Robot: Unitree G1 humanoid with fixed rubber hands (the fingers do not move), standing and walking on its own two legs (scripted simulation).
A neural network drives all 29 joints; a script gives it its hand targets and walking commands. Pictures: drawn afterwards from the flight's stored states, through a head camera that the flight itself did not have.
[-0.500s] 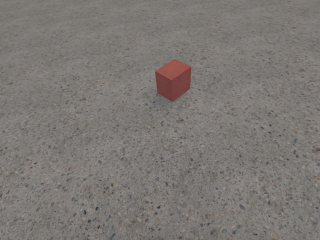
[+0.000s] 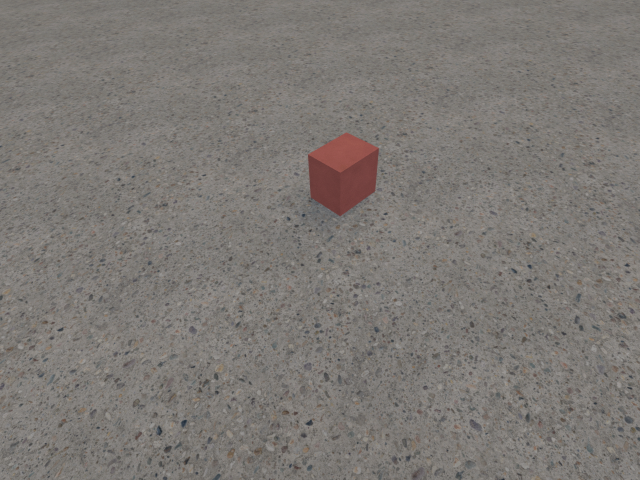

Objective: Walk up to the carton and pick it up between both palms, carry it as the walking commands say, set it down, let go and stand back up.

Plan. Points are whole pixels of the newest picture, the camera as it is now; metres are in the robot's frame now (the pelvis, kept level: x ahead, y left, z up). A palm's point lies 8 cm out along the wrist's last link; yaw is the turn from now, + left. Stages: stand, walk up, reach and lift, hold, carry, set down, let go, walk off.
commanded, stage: walk up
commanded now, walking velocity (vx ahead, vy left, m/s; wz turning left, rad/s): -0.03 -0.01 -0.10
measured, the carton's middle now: (343, 173) +1.56 -0.10 -0.65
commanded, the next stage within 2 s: none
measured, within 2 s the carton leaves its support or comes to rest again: neither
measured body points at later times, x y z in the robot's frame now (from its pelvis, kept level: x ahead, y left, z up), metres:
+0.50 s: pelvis -0.01 -0.01 +0.00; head +0.00 -0.02 +0.44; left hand +0.06 +0.24 -0.15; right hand -0.01 -0.26 -0.16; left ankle -0.01 +0.13 -0.74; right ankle +0.01 -0.09 -0.74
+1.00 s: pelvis +0.00 -0.01 +0.00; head +0.01 -0.04 +0.45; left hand +0.08 +0.24 -0.13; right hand +0.04 -0.28 -0.15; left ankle +0.01 +0.13 -0.69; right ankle -0.01 -0.09 -0.74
